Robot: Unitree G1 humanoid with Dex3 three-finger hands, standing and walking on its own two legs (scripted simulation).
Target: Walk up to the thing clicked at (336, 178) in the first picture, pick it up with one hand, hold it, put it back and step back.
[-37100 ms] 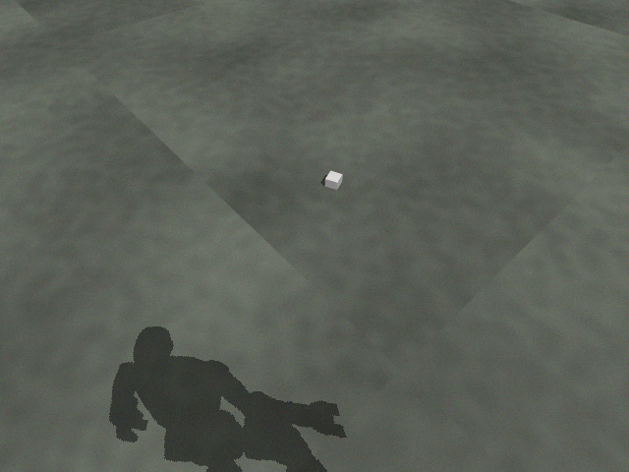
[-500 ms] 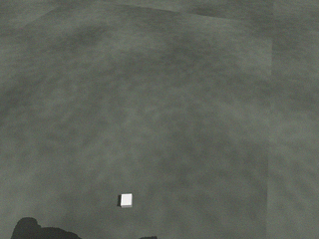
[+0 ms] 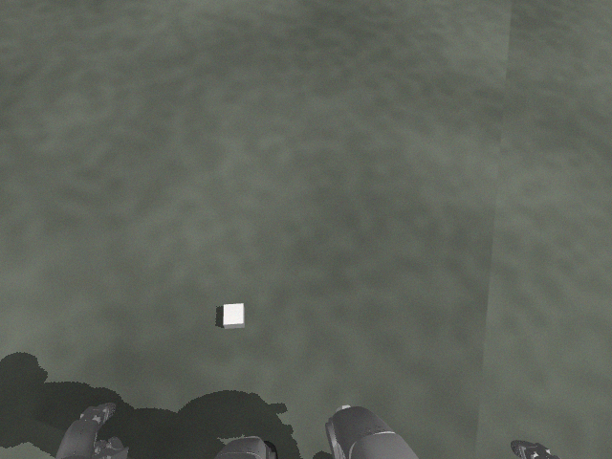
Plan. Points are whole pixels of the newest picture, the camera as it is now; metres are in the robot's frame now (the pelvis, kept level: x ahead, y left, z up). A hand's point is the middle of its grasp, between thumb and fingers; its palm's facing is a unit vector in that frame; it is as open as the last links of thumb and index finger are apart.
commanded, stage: step back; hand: left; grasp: from above
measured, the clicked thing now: (234, 316) +0.52 +0.19 -0.75
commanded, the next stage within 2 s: none
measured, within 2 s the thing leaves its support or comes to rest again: neither
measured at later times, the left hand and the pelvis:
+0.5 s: hand out of the picture +0.01 +0.24 -0.13, palm faces -0.02 -0.91 -0.42, open 7.4 cm; pelvis -0.12 -0.02 +0.00, yaw -1 degrees
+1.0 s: hand out of the picture -0.21 +0.26 -0.17, palm faces -0.04 -0.92 -0.40, open 7.4 cm; pelvis -0.29 -0.02 -0.01, yaw -3 degrees
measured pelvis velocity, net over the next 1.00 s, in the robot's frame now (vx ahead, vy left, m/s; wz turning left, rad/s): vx -0.29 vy -0.02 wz -0.06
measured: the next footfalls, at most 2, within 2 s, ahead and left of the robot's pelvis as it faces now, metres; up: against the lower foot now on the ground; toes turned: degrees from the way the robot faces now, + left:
right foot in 0.24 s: -0.03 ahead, -0.13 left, +0.00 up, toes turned +0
left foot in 0.62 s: -0.14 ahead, +0.10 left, +0.00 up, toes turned -1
